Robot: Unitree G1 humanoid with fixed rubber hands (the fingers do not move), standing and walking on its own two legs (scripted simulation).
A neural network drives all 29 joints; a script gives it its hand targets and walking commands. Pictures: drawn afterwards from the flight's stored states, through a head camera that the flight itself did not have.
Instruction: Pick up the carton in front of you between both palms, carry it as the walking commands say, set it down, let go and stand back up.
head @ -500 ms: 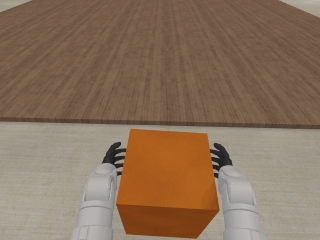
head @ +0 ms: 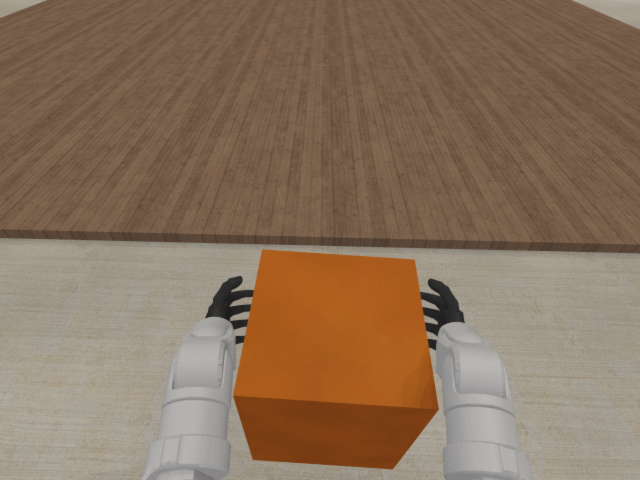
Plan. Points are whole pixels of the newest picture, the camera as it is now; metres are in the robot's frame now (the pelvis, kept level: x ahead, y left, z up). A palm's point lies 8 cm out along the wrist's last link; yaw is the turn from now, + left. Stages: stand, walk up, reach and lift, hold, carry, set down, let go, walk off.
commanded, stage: hold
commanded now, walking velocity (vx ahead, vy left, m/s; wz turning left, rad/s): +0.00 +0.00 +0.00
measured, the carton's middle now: (330, 364) +0.29 +0.00 -0.02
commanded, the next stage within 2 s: carry in 0.20 s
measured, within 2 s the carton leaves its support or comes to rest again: neither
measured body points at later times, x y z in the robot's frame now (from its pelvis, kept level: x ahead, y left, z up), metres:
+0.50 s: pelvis +0.07 -0.02 +0.00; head +0.03 -0.02 +0.44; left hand +0.36 +0.12 +0.07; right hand +0.36 -0.18 +0.07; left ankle +0.05 +0.11 -0.72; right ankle +0.02 -0.13 -0.74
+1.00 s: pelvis +0.34 -0.04 -0.02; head +0.32 -0.05 +0.43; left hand +0.62 +0.09 +0.07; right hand +0.61 -0.21 +0.07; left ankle +0.16 +0.09 -0.74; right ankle +0.45 -0.14 -0.75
